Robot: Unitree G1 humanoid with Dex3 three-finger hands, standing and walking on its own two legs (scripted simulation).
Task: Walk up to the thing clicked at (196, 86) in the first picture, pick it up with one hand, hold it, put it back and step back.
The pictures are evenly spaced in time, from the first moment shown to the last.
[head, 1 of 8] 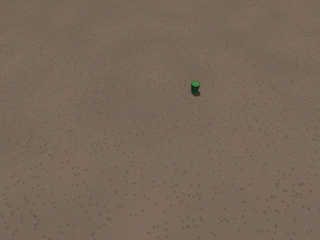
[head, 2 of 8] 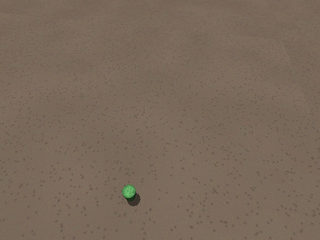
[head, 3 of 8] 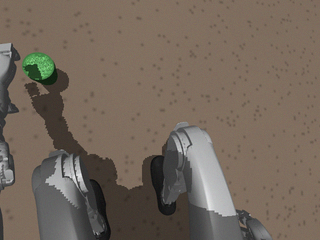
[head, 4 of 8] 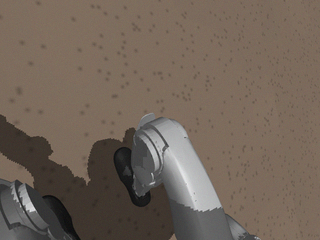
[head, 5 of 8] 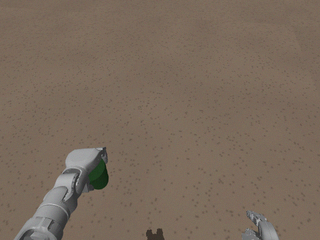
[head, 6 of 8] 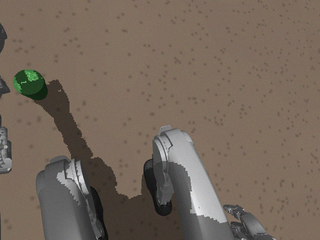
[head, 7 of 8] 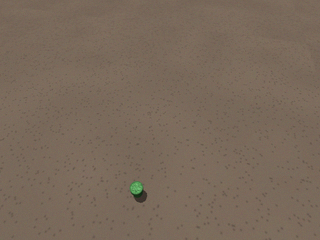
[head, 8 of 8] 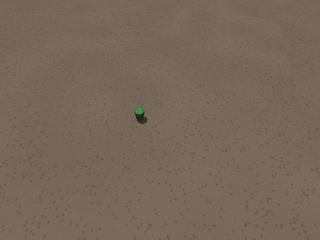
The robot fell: no
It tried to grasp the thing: yes
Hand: left
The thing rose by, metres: 0.66
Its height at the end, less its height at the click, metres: +0.00
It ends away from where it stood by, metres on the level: 0.01
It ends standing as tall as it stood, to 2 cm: yes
